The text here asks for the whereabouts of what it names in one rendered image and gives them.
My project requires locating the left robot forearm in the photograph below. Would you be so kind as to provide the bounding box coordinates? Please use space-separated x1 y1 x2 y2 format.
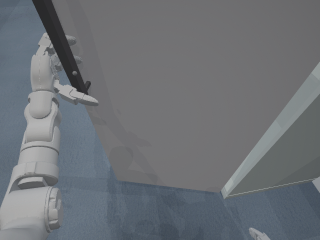
0 91 62 230

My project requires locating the fridge door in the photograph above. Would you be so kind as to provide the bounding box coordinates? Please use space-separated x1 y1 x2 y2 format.
51 0 320 193

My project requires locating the handle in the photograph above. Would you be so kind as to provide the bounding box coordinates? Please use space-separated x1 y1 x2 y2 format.
32 0 91 95

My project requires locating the robot right hand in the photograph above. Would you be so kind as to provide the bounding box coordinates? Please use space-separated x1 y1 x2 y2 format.
249 227 270 240

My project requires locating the robot left hand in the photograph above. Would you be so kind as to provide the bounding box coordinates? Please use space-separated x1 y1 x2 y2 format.
30 33 99 106

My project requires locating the robot left upper arm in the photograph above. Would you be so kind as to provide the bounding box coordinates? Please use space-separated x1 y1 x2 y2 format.
0 186 64 240

